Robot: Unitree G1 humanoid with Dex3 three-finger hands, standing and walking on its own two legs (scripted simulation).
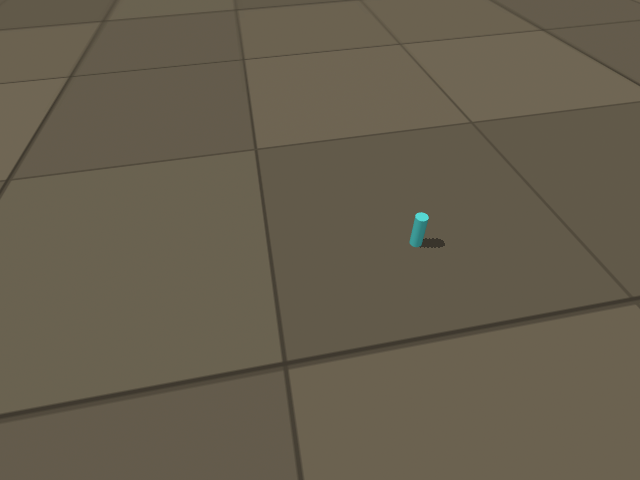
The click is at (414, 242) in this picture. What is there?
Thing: squat round
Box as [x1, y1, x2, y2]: [410, 212, 428, 246]
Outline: 422,212 419,212 415,215 410,237 410,244 413,246 419,246 421,244 428,216
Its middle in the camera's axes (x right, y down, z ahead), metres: +0.44 -0.05 +1.64
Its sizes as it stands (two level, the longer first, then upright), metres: 0.055 0.055 0.159
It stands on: the floor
